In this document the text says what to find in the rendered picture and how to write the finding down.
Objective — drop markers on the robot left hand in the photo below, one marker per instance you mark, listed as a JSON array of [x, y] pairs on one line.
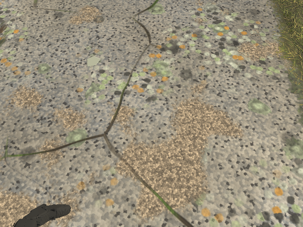
[[42, 214]]

